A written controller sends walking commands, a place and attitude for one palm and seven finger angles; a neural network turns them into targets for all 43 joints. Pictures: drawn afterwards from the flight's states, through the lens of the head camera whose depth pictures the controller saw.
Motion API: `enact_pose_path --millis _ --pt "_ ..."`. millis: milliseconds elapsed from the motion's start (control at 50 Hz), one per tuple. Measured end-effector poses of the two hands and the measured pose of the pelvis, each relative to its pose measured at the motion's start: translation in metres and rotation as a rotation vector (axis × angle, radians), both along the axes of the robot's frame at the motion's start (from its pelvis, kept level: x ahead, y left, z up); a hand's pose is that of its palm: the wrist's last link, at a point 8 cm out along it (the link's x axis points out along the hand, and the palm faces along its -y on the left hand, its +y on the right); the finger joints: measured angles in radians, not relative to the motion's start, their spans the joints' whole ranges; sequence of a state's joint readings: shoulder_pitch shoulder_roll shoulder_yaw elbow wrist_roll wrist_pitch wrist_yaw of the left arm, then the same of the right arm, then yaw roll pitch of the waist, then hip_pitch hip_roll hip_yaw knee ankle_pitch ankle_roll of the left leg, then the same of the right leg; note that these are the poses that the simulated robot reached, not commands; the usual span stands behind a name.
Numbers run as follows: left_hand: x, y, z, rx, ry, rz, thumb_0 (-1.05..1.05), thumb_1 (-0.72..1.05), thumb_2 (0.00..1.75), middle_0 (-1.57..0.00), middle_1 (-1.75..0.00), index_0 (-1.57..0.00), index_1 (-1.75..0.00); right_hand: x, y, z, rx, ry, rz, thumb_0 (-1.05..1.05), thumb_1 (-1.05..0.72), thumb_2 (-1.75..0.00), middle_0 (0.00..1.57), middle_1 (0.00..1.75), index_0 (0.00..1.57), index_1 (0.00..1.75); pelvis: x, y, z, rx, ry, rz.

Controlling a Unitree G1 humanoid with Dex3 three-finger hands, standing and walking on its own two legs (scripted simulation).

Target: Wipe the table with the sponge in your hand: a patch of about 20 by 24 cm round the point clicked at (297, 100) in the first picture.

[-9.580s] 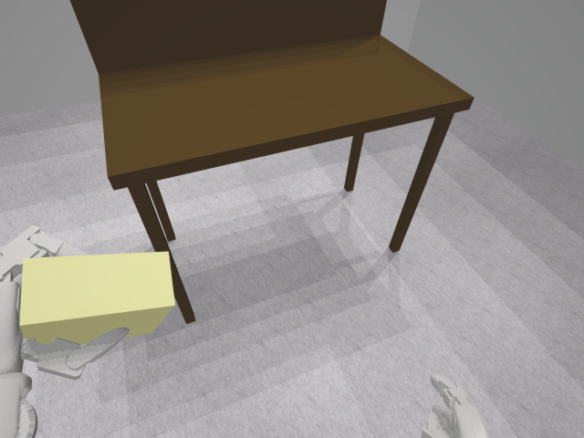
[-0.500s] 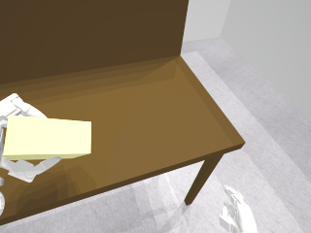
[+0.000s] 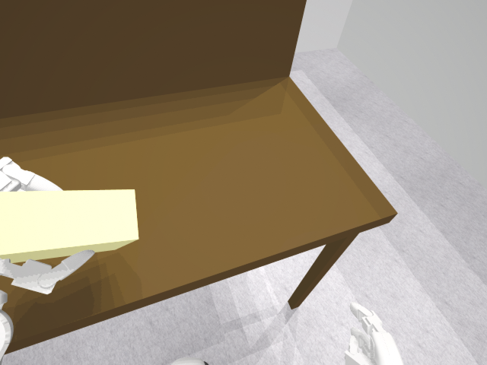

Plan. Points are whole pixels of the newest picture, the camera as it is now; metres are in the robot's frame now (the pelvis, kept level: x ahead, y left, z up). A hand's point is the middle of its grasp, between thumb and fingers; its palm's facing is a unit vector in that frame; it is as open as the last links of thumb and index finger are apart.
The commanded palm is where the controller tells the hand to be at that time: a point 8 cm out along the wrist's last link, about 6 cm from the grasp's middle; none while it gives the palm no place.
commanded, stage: come to a stop and stand still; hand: left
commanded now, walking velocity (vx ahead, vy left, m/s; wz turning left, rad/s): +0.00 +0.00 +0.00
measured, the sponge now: (89, 225) +0.24 +0.23 +0.14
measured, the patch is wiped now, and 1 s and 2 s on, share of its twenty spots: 0.00 0.00 0.00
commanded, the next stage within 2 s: look again from close up in 0.20 s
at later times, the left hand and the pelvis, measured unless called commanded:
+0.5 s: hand (71, 217) +0.24 +0.25 +0.15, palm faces +0.37 -0.84 -0.40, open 10.1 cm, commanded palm +0.18 +0.28 +0.18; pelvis +0.02 +0.00 +0.00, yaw +0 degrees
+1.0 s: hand (51, 191) +0.26 +0.27 +0.17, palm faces +0.44 -0.80 -0.42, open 10.1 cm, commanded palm +0.18 +0.27 +0.18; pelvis +0.01 -0.01 +0.00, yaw -1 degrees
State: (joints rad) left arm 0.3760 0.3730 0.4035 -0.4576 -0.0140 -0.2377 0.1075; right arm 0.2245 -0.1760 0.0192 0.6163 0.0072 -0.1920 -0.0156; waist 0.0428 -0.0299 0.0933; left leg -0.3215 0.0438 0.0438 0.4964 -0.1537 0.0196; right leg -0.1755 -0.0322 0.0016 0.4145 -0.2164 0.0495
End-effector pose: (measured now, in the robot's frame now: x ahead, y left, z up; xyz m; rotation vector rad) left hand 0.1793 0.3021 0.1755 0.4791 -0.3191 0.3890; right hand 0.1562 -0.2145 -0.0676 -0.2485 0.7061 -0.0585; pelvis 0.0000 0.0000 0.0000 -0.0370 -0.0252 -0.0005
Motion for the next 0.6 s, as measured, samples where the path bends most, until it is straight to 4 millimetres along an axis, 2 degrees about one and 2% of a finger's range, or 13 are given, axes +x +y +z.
enact_pose_path --millis 120,220,380,600 --pt "0.009 -0.009 -0.011 -0.040 0.037 -0.042 -0.01 -0.48 1.01 -0.72 -1.36 -0.73 -1.36 0.018 0.014 0.004 0.020 -0.033 0.023 0.01 -0.90 -0.90 0.20 0.30 0.20 0.30 0.004 0.004 0.001 0.004 0.001 0.001" --pt "0.014 -0.009 -0.005 -0.005 0.041 -0.057 -0.01 -0.48 1.01 -0.72 -1.36 -0.73 -1.36 0.032 0.016 0.010 0.027 -0.067 0.026 0.01 -0.90 -0.90 0.20 0.30 0.20 0.30 0.007 0.003 0.001 0.004 0.005 0.001" --pt "0.017 -0.011 0.000 -0.001 0.048 -0.039 -0.01 -0.48 1.01 -0.72 -1.36 -0.73 -1.36 0.042 0.003 0.011 0.009 -0.061 0.013 0.01 -0.90 -0.90 0.20 0.30 0.20 0.30 0.015 -0.001 0.002 0.006 0.014 -0.002" --pt "0.025 -0.022 -0.004 -0.021 0.083 -0.048 -0.01 -0.48 1.01 -0.72 -1.36 -0.73 -1.36 0.039 -0.018 0.009 -0.012 -0.031 -0.043 0.01 -0.90 -0.90 0.20 0.30 0.20 0.30 0.023 -0.007 0.003 0.009 0.013 -0.002"
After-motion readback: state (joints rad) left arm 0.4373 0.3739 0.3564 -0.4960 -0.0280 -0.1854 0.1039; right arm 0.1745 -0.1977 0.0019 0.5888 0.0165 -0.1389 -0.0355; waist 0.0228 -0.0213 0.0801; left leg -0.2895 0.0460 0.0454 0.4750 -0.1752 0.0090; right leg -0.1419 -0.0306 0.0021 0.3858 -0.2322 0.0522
